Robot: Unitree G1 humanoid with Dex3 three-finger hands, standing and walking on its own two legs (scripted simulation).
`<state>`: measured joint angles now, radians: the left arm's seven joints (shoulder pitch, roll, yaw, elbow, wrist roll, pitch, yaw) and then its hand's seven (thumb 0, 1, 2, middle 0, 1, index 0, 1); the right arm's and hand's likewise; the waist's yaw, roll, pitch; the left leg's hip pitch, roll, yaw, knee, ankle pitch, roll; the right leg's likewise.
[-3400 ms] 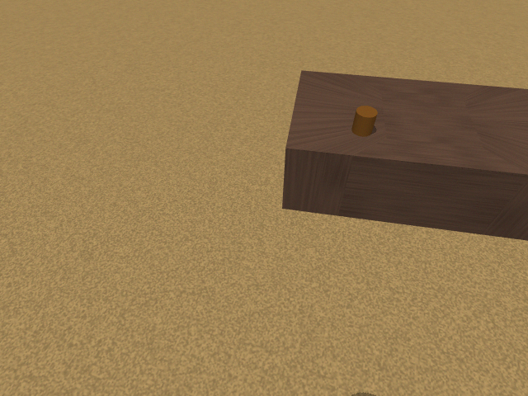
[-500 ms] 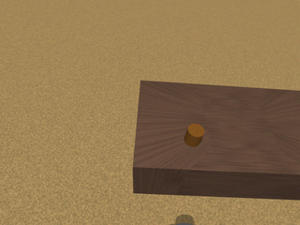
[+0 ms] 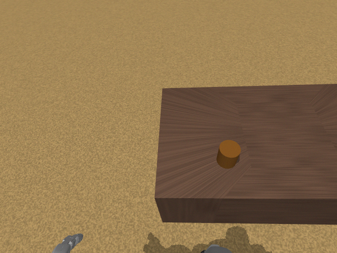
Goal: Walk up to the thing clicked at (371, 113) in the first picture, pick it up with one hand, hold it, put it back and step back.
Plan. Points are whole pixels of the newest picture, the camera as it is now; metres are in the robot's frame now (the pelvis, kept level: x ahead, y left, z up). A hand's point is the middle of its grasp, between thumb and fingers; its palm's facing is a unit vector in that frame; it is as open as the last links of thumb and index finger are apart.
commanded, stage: walk up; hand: right
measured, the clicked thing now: (228, 154) +0.55 -0.21 -0.32
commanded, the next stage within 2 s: stand in 1.70 s
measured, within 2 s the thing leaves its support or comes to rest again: neither
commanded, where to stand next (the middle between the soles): +0.07 +0.01 m, yaw +0 degrees
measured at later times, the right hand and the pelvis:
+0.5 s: hand out of the picture +0.12 -0.23 -0.14, palm faces -0.07 +0.93 -0.35, open 7.4 cm; pelvis +0.03 +0.02 +0.02, yaw +1 degrees
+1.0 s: hand out of the picture +0.13 -0.25 -0.13, palm faces -0.05 +0.94 -0.34, open 7.4 cm; pelvis +0.04 +0.01 +0.03, yaw +1 degrees
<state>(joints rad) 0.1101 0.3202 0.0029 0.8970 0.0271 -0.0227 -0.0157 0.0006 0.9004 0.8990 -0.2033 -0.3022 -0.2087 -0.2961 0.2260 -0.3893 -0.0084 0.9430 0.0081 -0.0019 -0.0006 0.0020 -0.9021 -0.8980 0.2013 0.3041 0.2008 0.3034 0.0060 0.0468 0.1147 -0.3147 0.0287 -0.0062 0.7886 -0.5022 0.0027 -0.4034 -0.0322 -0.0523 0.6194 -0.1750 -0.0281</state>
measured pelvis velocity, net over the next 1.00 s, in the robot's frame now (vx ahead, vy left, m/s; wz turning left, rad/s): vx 0.04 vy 0.01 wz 0.03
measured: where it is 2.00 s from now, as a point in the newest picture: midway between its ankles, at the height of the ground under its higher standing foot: outside the picture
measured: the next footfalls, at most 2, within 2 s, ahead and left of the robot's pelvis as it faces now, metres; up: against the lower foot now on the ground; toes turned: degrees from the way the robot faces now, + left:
left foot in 0.06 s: +0.04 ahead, +0.14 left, +0.00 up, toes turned +1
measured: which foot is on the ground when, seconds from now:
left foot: up 0.00-0.04, down 0.06-1.00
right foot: down 0.00-1.00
